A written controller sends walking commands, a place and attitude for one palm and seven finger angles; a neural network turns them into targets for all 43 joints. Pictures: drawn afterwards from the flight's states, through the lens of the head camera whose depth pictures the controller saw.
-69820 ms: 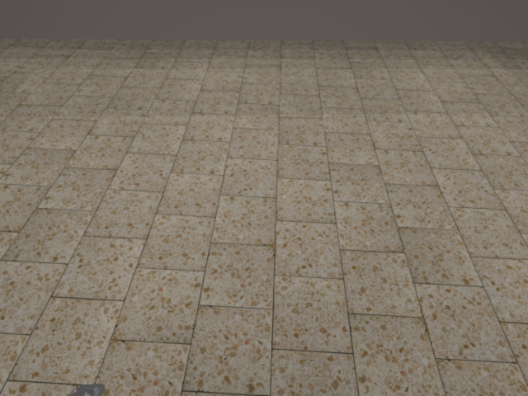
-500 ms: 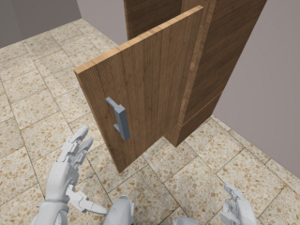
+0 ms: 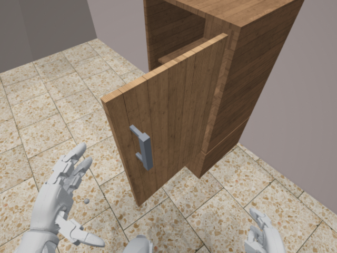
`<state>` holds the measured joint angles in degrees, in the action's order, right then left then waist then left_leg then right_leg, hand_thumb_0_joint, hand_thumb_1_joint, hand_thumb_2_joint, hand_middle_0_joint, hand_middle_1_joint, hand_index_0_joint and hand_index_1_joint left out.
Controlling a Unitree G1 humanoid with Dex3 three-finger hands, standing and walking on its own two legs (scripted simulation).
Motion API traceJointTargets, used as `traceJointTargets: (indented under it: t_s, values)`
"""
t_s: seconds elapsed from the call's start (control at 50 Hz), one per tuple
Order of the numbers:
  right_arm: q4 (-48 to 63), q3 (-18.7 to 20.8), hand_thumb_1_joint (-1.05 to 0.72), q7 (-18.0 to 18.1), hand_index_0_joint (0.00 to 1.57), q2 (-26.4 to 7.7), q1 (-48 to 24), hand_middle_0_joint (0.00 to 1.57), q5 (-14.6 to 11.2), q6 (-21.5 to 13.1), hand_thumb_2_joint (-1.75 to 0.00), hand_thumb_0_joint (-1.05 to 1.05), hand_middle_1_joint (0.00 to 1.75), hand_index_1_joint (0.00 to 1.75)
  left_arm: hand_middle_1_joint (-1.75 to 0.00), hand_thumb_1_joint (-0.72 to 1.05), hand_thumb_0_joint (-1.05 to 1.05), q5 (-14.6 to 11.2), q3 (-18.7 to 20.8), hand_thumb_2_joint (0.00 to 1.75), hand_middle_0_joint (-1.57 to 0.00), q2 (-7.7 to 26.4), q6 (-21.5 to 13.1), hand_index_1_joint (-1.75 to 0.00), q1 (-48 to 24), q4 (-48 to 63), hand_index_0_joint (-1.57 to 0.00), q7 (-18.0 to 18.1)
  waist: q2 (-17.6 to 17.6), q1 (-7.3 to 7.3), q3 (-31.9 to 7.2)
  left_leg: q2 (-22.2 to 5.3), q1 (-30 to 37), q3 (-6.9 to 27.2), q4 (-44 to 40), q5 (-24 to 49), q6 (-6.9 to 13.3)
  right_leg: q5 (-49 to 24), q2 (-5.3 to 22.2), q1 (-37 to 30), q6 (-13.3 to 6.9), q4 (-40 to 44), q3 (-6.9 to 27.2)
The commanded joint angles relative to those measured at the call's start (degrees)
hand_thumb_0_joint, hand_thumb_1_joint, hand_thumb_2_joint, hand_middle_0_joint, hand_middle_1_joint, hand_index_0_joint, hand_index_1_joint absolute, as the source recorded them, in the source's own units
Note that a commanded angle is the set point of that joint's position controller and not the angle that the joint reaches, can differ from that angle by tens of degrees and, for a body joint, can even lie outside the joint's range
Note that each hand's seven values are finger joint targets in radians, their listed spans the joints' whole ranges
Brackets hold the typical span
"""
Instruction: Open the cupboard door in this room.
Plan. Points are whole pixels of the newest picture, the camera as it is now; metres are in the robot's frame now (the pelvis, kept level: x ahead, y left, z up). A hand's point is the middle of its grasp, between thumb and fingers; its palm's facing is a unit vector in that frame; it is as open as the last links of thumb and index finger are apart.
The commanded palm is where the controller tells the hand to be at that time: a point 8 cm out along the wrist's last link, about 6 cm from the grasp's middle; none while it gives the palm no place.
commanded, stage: draw the hand back to the body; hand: left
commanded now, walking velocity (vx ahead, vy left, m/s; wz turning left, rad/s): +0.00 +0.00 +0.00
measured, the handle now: (141, 148) +0.36 +0.10 +0.04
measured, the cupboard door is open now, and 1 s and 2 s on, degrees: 91 91 91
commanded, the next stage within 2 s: step back with the hand held close in 1.20 s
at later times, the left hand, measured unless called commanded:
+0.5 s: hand (38, 177) +0.22 +0.24 +0.16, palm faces +0.31 -0.86 -0.39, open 12.9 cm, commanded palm +0.18 +0.28 +0.19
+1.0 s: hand (17, 142) +0.24 +0.25 +0.22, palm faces +0.43 -0.80 -0.42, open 7.7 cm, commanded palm +0.19 +0.29 +0.24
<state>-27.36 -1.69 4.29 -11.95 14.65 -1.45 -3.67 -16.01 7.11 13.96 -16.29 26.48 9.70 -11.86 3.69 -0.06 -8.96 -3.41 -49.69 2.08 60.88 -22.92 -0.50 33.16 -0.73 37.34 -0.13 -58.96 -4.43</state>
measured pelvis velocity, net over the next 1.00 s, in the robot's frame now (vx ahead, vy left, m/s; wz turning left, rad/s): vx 0.04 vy -0.01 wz -0.03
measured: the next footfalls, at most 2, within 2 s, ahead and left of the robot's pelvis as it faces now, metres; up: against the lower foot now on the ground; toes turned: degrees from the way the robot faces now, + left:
none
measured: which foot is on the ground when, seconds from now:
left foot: down 0.00-1.00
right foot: down 0.00-1.00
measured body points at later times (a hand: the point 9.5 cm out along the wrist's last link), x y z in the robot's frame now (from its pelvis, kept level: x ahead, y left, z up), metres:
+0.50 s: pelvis +0.03 +0.01 +0.06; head +0.02 -0.01 +0.51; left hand +0.20 +0.28 +0.18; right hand +0.21 -0.21 -0.02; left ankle +0.07 +0.12 -0.67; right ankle -0.04 -0.12 -0.67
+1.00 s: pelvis +0.04 -0.01 +0.07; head +0.03 -0.04 +0.52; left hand +0.21 +0.29 +0.25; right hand +0.23 -0.24 -0.01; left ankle +0.07 +0.12 -0.67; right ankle -0.04 -0.12 -0.67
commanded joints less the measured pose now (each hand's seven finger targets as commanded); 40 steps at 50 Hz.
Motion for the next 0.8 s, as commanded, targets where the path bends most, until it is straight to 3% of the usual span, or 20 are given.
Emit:
traceJointTargets:
  t_s: [0.0,0.1,0.12,0.14,0.18,0.22,0.26,0.3,0.46,0.56,0.64,0.68,0.74,0.78]
  values:
    - [9.55,2.82,-0.9,0.83,0.2,-7.13,-4.62,0.2,-0.64,-4.32,-0.9,0.0,0.3,0.3,-0.3,-0.5,0.0,-2.19,5.43,0.3,-0.15,7.2,-3.37,-0.3,-2.54,15.06,-0.15,-0.78,1.53,0.0,-7.23,2.72,19.56,0.27,-10.84,5.92,1.53,-14.1,-2.23,1.97,-0.23,12.2,0.46]
    - [9.75,2.55,-0.9,0.8,0.2,-7.17,-4.84,0.2,-1.12,-5.47,-0.9,0.0,0.3,0.3,-0.3,-0.32,0.0,-3.04,7.16,0.37,-0.16,8.24,-1.29,-0.3,-1.07,17.24,-0.16,-1.56,1.76,-0.61,-6.55,2.63,22.54,0.55,-13.43,6.73,1.43,-15.34,-2.32,-0.37,-0.22,14.0,-0.08]
    - [10.35,2.17,-0.9,2.34,0.2,-7.1,-6.17,0.2,-0.58,-4.28,-0.9,0.0,0.3,0.3,-0.3,-0.29,0.0,6.56,8.08,0.39,-0.16,16.21,1.65,-0.3,-1.16,20.1,-0.16,6.51,2.37,-3.49,-6.43,2.51,24.65,-0.97,-16.7,5.39,1.69,-14.54,-0.66,-0.45,-1.01,19.08,3.78]
    - [10.77,1.56,-0.9,2.99,0.2,-6.07,-5.71,0.2,-0.44,-3.77,-0.9,0.0,0.3,0.3,-0.3,-0.26,0.0,7.55,5.47,0.4,-0.16,11.07,4.04,-0.3,1.47,20.62,-0.16,10.44,1.84,-1.75,-3.82,2.37,25.8,-1.12,-18.06,4.63,1.76,-13.48,-0.27,-0.59,-0.9,20.41,2.97]
    - [9.88,1.22,-0.9,3.33,0.2,-6.08,-5.56,0.2,-0.26,-3.04,-0.9,0.0,0.3,0.3,-0.3,-0.18,0.0,10.66,3.58,0.43,-0.16,9.67,7.2,-0.3,2.81,21.0,-0.16,15.26,1.52,-1.22,-1.41,1.99,27.61,-1.18,-19.75,3.46,1.95,-12.29,-0.2,-2.33,-0.7,22.47,2.37]
    - [9.37,1.06,-0.9,3.59,0.2,-6.45,-5.97,0.2,0.03,-2.47,-0.9,0.0,0.3,0.3,-0.3,-0.12,0.0,12.08,4.64,0.47,-0.16,10.79,8.92,-0.3,2.63,21.21,-0.16,17.92,-0.54,-1.1,-0.24,1.92,29.24,-1.29,-21.6,3.91,2.0,-12.75,-0.1,-4.83,-0.56,24.49,1.92]
    - [8.7,0.97,-0.9,3.99,0.2,-6.87,-6.72,0.2,0.32,-2.29,-0.9,0.0,0.3,0.3,-0.3,-0.05,0.0,12.78,6.46,0.5,-0.17,12.61,9.83,-0.3,1.05,20.65,-0.17,19.55,-3.08,-1.2,0.94,1.98,30.69,-1.63,-23.28,4.85,2.22,-13.28,0.12,-7.71,-0.5,27.19,2.11]
    - [8.11,0.72,-0.9,4.08,0.2,-6.73,-6.95,0.2,0.51,-2.76,-0.9,0.0,0.3,0.3,-0.3,0.02,0.0,13.44,6.02,0.52,-0.17,11.93,10.0,-0.3,-0.64,22.14,-0.17,20.23,-0.06,-1.23,0.8,2.06,34.13,-2.13,-24.95,7.26,2.18,-15.86,0.37,-9.79,-0.47,28.24,1.88]
    - [5.11,0.84,-0.9,3.31,0.2,-6.99,-8.65,0.2,0.84,-4.1,-0.9,0.0,0.3,0.3,-0.3,0.31,0.0,13.88,9.29,0.64,-0.18,12.68,10.62,-0.3,0.39,21.59,-0.18,20.99,-0.43,-2.5,2.76,1.89,41.18,-2.54,-31.7,15.28,1.81,-23.69,0.44,-19.27,-0.53,33.44,1.26]
    - [3.77,1.26,-0.9,2.67,0.2,-7.22,-9.34,0.2,1.16,-4.28,-0.9,0.0,0.3,0.3,-0.3,0.48,0.0,13.54,12.88,0.72,-0.19,14.47,10.44,-0.3,-0.45,22.32,-0.19,20.81,-1.39,-3.03,3.62,1.91,44.07,-3.06,-34.49,18.9,1.78,-27.32,0.39,-23.15,-0.43,36.06,1.28]
    - [3.16,1.63,-0.9,2.23,0.2,-6.87,-9.6,0.2,1.24,-4.3,-0.9,0.0,0.3,0.3,-0.3,0.62,0.0,13.32,15.2,0.78,-0.19,15.16,9.78,-0.3,-1.93,24.85,-0.19,20.68,1.18,-3.14,3.06,1.71,46.96,-3.76,-35.68,21.89,1.61,-29.76,0.36,-24.75,-0.31,37.18,1.48]
    - [2.96,1.81,-0.9,2.06,0.2,-6.95,-10.1,0.2,1.22,-4.08,-0.9,0.0,0.3,0.3,-0.3,0.69,0.0,12.85,16.52,0.81,-0.19,15.73,9.79,-0.3,-2.12,24.46,-0.19,20.54,-1.01,-3.32,3.91,1.79,46.9,-4.05,-35.95,22.49,1.68,-31.29,0.36,-25.76,-0.22,38.04,1.58]
    - [2.39,2.11,-0.9,1.86,0.2,-6.96,-10.23,0.2,1.25,-4.1,-0.9,0.0,0.3,0.3,-0.3,0.8,0.0,12.82,17.94,0.86,-0.2,16.52,9.27,-0.3,-4.34,25.8,-0.2,20.48,1.54,-3.21,3.85,1.85,48.51,-4.46,-36.44,23.25,1.6,-31.79,0.3,-26.08,-0.15,38.89,1.76]
    - [2.04,2.3,-0.9,1.79,0.2,-7.04,-10.56,0.2,1.29,-4.1,-0.9,0.0,0.3,0.3,-0.3,0.87,0.0,12.57,19.33,0.88,-0.2,17.14,9.17,-0.3,-4.18,24.71,-0.2,20.43,0.52,-3.52,4.52,1.93,48.58,-4.81,-36.4,24.16,1.67,-33.48,0.33,-26.7,-0.11,39.32,1.83]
